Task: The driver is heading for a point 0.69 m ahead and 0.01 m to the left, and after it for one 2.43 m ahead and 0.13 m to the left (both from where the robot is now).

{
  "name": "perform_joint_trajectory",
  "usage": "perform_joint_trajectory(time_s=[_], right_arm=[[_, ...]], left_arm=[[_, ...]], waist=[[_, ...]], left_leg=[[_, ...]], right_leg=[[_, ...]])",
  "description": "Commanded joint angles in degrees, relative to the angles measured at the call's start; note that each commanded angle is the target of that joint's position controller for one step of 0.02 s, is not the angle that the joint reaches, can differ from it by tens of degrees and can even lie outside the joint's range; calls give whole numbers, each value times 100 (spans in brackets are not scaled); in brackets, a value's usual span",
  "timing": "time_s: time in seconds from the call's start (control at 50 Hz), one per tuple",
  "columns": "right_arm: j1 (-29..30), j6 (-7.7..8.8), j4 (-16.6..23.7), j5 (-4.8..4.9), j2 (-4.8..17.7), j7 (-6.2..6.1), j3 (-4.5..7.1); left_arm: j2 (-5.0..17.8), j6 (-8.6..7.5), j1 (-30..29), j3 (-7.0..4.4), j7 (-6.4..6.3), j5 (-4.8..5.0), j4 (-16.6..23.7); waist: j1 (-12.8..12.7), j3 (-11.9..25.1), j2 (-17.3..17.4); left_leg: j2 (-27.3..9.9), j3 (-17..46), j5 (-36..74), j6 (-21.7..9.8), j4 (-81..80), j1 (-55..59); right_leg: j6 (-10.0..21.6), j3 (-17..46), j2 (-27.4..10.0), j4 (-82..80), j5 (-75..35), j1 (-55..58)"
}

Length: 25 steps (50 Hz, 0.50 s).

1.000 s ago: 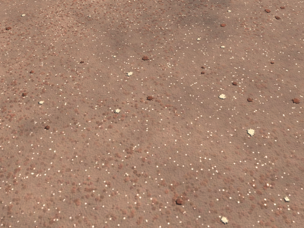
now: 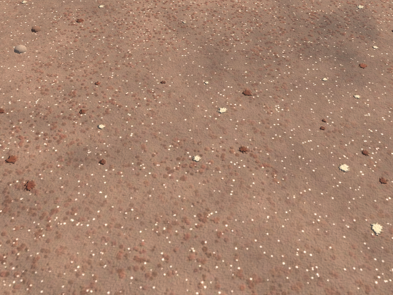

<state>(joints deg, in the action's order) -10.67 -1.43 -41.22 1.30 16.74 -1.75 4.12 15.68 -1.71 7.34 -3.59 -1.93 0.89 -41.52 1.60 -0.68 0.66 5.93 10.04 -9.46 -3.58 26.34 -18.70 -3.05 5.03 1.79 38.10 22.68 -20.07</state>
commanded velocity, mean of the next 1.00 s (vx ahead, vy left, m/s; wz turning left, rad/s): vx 0.44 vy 0.00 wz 0.07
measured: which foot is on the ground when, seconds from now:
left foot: down 0.00-0.06, up 0.08-0.48, down 0.50-1.00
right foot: up 0.00-0.04, down 0.06-0.52, up 0.54-1.00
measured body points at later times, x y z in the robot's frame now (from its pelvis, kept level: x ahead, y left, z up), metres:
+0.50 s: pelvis +0.16 +0.06 -0.02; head +0.19 +0.07 +0.43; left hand +0.05 +0.32 -0.14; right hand +0.45 -0.10 -0.09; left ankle +0.23 +0.20 -0.74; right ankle +0.01 -0.14 -0.74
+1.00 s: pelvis +0.42 +0.13 -0.02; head +0.46 +0.12 +0.43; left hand +0.63 +0.37 -0.11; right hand +0.45 -0.16 -0.15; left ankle +0.23 +0.21 -0.74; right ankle +0.59 +0.04 -0.73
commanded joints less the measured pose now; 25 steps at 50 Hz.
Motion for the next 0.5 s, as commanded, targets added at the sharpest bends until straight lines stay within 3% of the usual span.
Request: perform_joint_trajectory(time_s=[0.02,0.04,0.06,0.08,0.1,0.12,0.14,0.18,0.24,0.3,0.36,0.42,0.46,0.48,0.5], right_arm=[[396,14,488,50,918,-38,231],[422,20,535,51,780,-38,191],[397,47,585,44,412,-22,93],[470,143,822,79,214,17,52],[598,236,925,36,605,60,137],[418,256,797,21,815,103,203],[204,248,634,-13,827,127,233],[228,274,597,-51,648,200,205],[477,297,746,3,409,270,124],[789,323,910,-9,254,328,44],[1176,388,1060,-5,100,431,-57],[1303,419,1144,22,203,505,-58],[893,450,1087,4,425,502,48],[28,462,841,13,640,463,187],[-932,442,581,-6,974,379,344]], left_arm=[[542,-206,518,-199,89,46,163],[642,-229,813,-251,76,34,51],[932,-240,1348,-324,28,-24,-39],[1373,-252,1455,-390,62,-221,-17],[1290,-320,975,-392,83,-312,92],[943,-348,642,-310,36,-190,195],[766,-350,521,-256,5,-109,243],[702,-362,666,-207,-27,-106,199],[725,-404,1014,-206,2,-160,118],[812,-390,1251,-219,54,-139,22],[1003,-355,1410,-263,100,-33,-109],[1155,-303,1581,-302,155,104,-288],[1261,-243,1589,-307,169,153,-398],[1229,-211,1550,-269,161,166,-453],[1062,-239,1613,-182,146,117,-446]], waist=[[-443,301,800],[-590,264,618],[-720,450,-140],[-622,261,-1275],[-392,-307,-1283],[-267,-460,-1111],[-209,-397,-954],[-310,-375,-799],[-479,-382,-705],[-618,-455,-666],[-715,-609,-676],[-649,-707,-727],[-270,-410,-863],[256,113,-758],[721,800,-639]], left_leg=[[-958,1763,-2490,-697,-1087,-369],[-722,1569,-2625,-446,-732,-957],[-317,916,-2795,-74,719,-1813],[239,64,-2398,55,2101,-2845],[-386,96,-1917,99,2899,-3268],[-517,34,-1449,176,3231,-3334],[-588,-78,-1106,293,3441,-3257],[-709,-260,-492,443,3871,-3172],[-841,-461,110,580,3777,-3139],[-908,-601,469,629,2830,-2821],[-902,-973,519,516,1755,-2193],[-831,-1202,75,221,1053,-1622],[-559,-1403,-231,-57,632,-712],[-360,-1534,38,-249,285,511],[-558,-1271,208,-404,467,2179]], right_leg=[[238,-289,111,-1394,-857,1152],[365,-238,-119,-1704,-936,1859],[662,744,-1152,-2010,-76,2678],[1273,2751,-2302,-2706,1565,2561],[1566,3159,-2594,-2919,2130,1982],[1432,2618,-2310,-2954,1900,1918],[1221,2052,-2022,-2933,1365,2008],[1063,1172,-1764,-2976,248,1921],[1110,311,-1620,-3062,-626,1817],[1188,-163,-1578,-3116,-1115,1749],[1204,-503,-1630,-3171,-1355,1595],[1208,-551,-1847,-3061,-1764,1773],[1129,-601,-1897,-2380,-3632,1932],[990,-865,-1694,-1350,-4820,1757],[772,-1019,-1436,-43,-4644,888]])
Next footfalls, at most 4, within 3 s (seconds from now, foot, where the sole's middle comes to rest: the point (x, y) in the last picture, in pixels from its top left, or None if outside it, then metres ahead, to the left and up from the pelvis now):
0.06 right None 0.05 -0.14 -0.78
0.50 left None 0.27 0.22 -0.78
1.04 right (185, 253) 0.62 0.05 -0.78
1.48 left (143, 201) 0.84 0.21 -0.78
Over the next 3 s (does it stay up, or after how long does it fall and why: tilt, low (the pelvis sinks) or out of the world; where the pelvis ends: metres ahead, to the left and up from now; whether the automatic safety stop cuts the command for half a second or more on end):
stays up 0.76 0.17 -0.01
